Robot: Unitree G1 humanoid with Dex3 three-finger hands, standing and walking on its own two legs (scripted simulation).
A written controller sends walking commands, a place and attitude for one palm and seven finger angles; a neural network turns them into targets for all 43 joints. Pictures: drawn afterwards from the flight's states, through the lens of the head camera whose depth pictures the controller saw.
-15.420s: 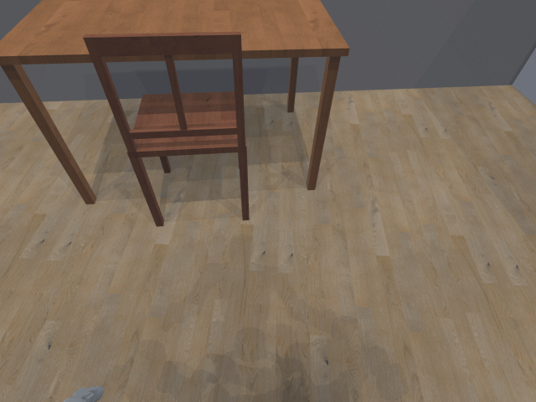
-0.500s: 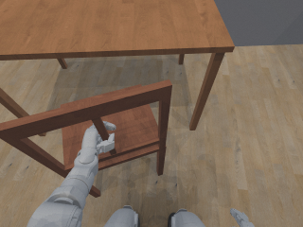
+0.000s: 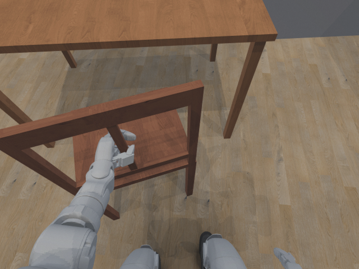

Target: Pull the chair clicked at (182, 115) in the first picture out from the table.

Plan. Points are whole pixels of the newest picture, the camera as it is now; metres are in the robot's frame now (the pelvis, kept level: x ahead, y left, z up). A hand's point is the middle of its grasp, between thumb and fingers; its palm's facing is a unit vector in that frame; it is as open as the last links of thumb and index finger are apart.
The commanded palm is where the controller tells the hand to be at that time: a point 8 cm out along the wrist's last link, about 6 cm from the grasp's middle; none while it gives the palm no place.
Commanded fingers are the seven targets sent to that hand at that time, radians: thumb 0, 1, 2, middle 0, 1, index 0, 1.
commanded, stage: step backward, pulling the chair out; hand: left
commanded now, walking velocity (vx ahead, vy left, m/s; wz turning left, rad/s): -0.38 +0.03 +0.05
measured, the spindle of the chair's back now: (124, 149) +0.41 +0.15 -0.08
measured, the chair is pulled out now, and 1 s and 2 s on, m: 0.24 0.33 0.42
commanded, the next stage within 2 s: none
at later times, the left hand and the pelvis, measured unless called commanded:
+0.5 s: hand (125, 171) +0.34 +0.13 -0.05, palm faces +0.00 -0.98 -0.22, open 5.4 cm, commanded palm +0.35 +0.18 -0.05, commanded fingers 0.00 0.90 0.90 -0.50 -1.45 -0.50 -1.45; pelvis -0.03 +0.00 +0.00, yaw +2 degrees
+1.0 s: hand (122, 191) +0.29 +0.13 -0.05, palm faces -0.01 -0.98 -0.20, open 5.4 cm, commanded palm +0.30 +0.19 -0.04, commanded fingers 0.00 0.90 0.90 -0.50 -1.45 -0.50 -1.45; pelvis -0.09 +0.00 +0.01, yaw +2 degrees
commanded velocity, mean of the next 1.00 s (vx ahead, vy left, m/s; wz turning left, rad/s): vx -0.38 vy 0.01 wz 0.02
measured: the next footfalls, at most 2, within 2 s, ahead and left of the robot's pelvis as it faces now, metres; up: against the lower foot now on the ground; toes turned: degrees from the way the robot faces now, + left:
left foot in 0.46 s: -0.01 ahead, +0.13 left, +0.00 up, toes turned +3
right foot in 0.62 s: +0.04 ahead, -0.13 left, +0.00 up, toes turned -2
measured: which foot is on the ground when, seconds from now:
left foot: down 0.00-0.34, up 0.36-0.44, down 0.46-1.00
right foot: down 0.00-0.50, up 0.52-0.60, down 0.62-1.00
